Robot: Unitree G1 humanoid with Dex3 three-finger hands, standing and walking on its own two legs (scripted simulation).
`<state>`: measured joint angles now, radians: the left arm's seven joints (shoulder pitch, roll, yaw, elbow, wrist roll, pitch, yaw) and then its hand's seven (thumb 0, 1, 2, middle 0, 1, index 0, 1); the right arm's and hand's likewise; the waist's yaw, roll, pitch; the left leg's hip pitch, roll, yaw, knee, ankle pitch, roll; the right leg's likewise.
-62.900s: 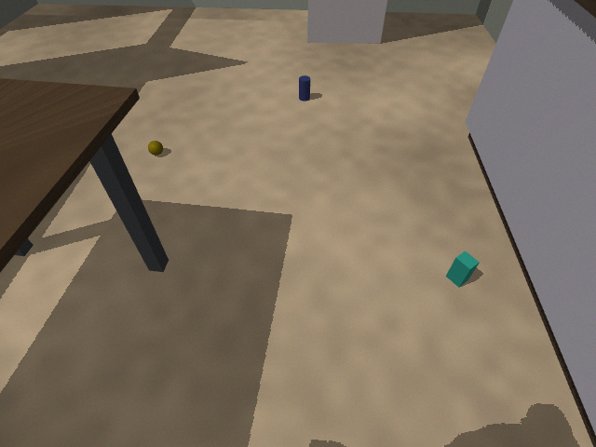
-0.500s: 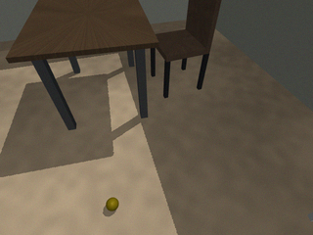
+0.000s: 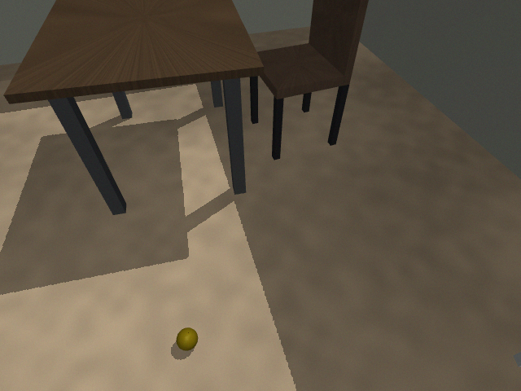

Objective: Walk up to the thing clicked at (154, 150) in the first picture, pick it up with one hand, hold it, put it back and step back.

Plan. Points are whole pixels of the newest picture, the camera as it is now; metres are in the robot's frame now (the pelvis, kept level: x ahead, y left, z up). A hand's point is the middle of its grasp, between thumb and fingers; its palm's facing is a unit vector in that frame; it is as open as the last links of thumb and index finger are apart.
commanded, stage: stand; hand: left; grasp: from above
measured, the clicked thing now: (187, 339) +0.43 +0.29 -0.74
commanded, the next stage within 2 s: step back in 0.76 s
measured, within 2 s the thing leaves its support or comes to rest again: neither
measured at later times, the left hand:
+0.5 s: hand out of the picture +0.07 +0.25 -0.16, palm faces +0.01 -0.94 -0.34, open 7.4 cm
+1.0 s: hand out of the picture +0.06 +0.27 -0.17, palm faces +0.01 -0.92 -0.39, open 7.4 cm
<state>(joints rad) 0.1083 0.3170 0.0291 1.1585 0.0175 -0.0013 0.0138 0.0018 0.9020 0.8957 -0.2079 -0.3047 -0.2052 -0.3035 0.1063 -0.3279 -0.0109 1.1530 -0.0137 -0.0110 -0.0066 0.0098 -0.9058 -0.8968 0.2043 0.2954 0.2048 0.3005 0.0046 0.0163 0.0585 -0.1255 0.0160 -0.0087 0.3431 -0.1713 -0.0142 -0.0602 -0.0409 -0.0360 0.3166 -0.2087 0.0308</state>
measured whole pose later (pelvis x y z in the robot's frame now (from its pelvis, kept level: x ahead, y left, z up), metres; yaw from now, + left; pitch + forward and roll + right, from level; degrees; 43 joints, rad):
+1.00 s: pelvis -0.04 +0.01 -0.02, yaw +1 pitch -2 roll -1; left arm 0.08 0.37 0.06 1.00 0.01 0.03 0.02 0.00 0.90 0.90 -0.21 -0.30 -0.21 -0.30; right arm 0.07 -0.40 -0.05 1.03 0.01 0.04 0.02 0.01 -0.91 -0.90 0.20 0.30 0.20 0.30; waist -0.01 0.02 0.16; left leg -0.35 0.00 -0.03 0.70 -0.30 0.03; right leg -0.25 -0.05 -0.04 0.58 -0.29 0.02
